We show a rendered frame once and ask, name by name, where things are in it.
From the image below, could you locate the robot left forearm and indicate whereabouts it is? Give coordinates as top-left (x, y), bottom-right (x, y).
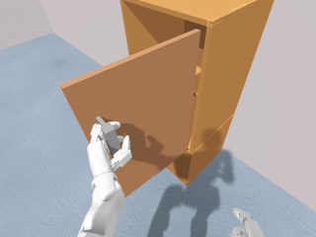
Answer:
top-left (77, 172), bottom-right (125, 237)

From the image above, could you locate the handle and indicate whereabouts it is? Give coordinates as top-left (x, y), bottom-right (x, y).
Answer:
top-left (96, 116), bottom-right (121, 158)

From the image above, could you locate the cupboard door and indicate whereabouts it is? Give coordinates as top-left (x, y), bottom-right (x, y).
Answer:
top-left (59, 29), bottom-right (201, 198)

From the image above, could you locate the right robot hand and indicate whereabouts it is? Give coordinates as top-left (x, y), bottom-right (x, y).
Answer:
top-left (229, 207), bottom-right (265, 237)

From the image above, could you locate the left robot hand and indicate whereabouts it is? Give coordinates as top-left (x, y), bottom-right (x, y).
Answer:
top-left (87, 121), bottom-right (132, 179)

